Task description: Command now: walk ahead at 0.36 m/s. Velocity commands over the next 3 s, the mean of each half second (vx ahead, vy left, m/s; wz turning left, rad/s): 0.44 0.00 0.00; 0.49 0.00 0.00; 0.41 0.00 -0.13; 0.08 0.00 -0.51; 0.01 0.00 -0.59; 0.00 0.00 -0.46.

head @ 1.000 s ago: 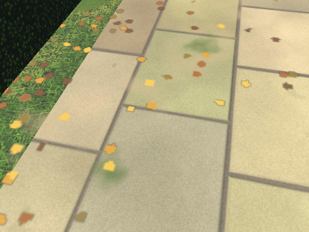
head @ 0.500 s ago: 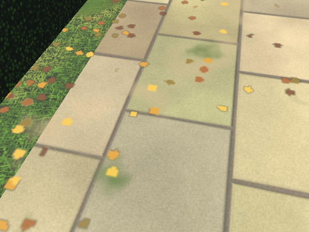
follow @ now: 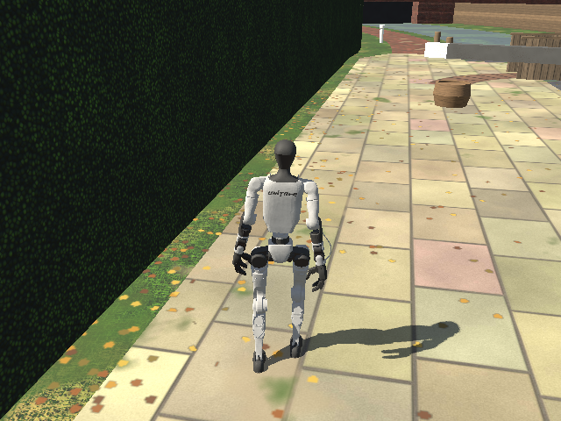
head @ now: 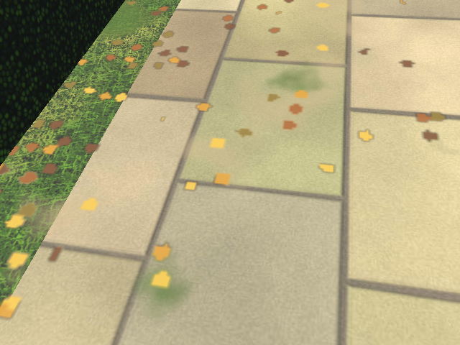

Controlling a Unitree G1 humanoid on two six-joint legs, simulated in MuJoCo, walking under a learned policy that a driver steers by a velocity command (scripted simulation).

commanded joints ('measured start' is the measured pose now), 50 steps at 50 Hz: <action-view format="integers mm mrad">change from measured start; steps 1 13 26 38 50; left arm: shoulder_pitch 309 278 292 -78 -287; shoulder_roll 90 75 46 67 91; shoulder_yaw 42 -1 -9 20 20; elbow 52 43 11 -131 -220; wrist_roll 1 -2 -21 18 2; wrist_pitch -25 -51 -49 16 -13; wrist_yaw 10 27 24 -15 -9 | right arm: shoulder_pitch -89 -341 36 -81 31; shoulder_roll -69 -36 -248 -99 -131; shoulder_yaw -4 -9 -80 -13 -11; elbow -69 -210 -154 -122 -84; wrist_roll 1 -13 -40 6 -9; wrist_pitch -34 -6 -41 -74 -67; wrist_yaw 11 63 21 29 7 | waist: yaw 181 37 -137 40 17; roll -136 -109 59 -11 37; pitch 90 131 -240 107 84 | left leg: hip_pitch -443 -717 291 -143 163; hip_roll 82 73 309 181 223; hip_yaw -33 65 -349 -96 -8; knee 183 542 27 -322 -120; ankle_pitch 121 257 65 417 990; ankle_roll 116 30 273 200 159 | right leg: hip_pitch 425 307 -36 -335 -198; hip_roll -62 -189 -37 -116 9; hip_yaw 138 179 -7 64 -26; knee -220 -462 583 378 -55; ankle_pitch -41 473 309 234 201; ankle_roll -25 -101 -31 34 -42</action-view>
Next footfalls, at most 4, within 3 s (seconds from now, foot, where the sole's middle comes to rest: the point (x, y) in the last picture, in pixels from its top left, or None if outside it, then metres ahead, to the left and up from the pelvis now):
0.50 left None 0.42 0.06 -0.77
1.06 right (284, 278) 0.74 -0.11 -0.77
1.54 left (234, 219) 0.98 0.04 -0.77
2.00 right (289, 254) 0.83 -0.14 -0.77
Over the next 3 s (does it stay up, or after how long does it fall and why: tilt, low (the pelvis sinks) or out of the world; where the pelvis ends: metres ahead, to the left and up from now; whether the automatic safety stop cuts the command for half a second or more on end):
stays up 0.81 -0.02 0.00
